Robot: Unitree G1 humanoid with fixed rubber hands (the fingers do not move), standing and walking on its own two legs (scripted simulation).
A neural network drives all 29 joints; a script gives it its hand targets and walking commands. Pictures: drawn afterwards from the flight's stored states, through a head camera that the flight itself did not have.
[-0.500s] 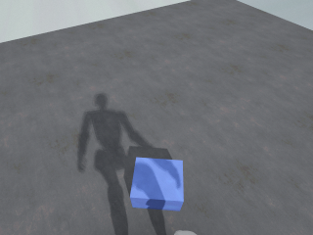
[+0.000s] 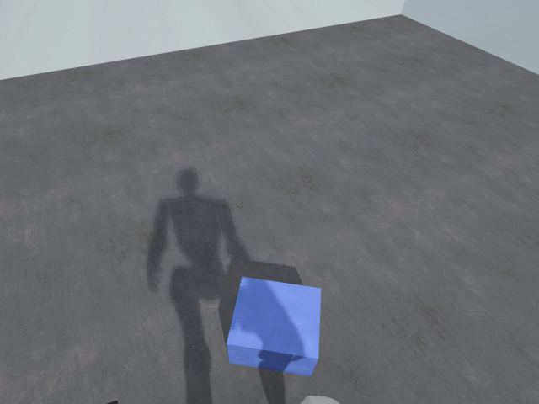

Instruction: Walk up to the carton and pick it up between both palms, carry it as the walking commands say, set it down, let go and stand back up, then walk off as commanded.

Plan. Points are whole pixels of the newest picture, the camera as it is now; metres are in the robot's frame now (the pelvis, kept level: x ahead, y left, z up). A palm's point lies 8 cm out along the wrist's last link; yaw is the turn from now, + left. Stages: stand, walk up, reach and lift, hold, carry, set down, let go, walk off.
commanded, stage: walk off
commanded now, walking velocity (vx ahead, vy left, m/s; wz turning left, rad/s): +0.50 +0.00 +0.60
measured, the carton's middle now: (275, 325) +0.51 -0.06 -0.67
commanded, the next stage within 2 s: none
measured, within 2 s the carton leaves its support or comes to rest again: rests again in 1.00 s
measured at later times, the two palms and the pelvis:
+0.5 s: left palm out of the picture +0.05 +0.25 -0.13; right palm (335, 238) +0.44 -0.16 -0.08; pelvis +0.17 +0.02 +0.00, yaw +18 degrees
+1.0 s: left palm (58, 272) +0.39 +0.39 -0.09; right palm (296, 222) +0.54 -0.09 -0.14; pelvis +0.39 +0.12 +0.00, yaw +33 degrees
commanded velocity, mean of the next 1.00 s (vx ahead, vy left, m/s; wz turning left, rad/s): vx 0.50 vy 0.00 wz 0.60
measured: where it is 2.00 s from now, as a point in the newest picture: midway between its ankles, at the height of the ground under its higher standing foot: (133, 288)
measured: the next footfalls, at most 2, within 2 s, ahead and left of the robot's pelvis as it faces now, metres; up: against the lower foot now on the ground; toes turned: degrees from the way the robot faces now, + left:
right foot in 0.12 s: +0.13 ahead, -0.14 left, +0.00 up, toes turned +0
left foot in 0.54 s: +0.30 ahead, +0.18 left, +0.00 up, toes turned +27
